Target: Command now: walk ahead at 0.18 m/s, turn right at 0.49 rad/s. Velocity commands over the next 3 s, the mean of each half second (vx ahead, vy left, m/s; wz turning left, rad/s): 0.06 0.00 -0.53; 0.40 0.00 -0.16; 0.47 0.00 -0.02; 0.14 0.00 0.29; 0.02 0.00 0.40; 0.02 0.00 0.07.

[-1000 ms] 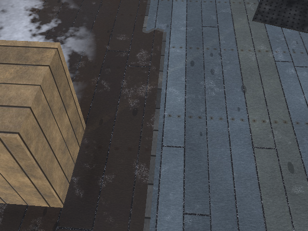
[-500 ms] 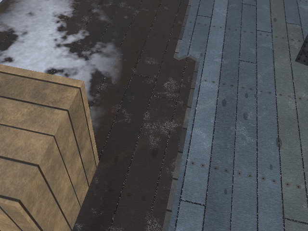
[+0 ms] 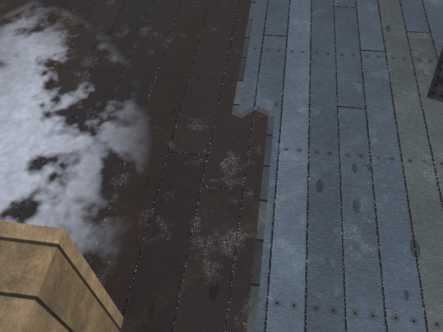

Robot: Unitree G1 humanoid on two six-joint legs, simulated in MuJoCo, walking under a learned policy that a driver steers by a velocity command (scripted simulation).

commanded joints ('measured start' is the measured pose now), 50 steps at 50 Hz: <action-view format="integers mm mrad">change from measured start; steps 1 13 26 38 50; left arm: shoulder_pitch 51 43 39 79 101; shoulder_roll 157 161 120 163 186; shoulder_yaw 37 65 3 9 14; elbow -54 -150 -175 -85 -1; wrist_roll -8 17 15 12 24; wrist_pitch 6 122 114 -10 -26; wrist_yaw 10 35 -33 7 28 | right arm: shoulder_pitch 22 44 109 12 119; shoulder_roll -71 -104 -225 -127 -131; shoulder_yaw -9 -10 -67 -56 -49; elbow -54 -90 -28 -35 -16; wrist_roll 17 34 12 -4 -2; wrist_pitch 10 34 66 26 -6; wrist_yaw -11 -39 -6 55 36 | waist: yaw -14 8 -2 -13 -110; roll -106 47 145 -107 -140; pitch -133 -212 -96 59 -72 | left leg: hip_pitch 132 534 269 -163 383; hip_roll -90 254 184 -8 -149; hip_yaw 75 -173 -32 90 199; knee -48 -429 -718 102 -328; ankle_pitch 71 846 -468 50 -25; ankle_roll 2 282 165 18 145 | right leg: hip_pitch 25 -281 83 186 233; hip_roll -193 -37 -68 -325 -328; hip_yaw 122 7 -168 155 -7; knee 66 1023 241 -272 153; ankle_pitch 886 -391 -308 -161 859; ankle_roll -30 150 -12 -86 -29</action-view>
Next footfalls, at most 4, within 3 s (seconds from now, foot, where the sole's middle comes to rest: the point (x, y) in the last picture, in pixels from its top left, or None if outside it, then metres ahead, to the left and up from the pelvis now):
0.16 left None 0.23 0.10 -0.78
0.58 right None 0.04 -0.05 -0.78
1.02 left None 0.43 0.02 -0.78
1.52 right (334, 272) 0.63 -0.27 -0.78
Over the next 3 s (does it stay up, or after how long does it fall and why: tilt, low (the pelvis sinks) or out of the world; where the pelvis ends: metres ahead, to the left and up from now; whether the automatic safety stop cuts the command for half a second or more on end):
stays up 0.61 -0.18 0.00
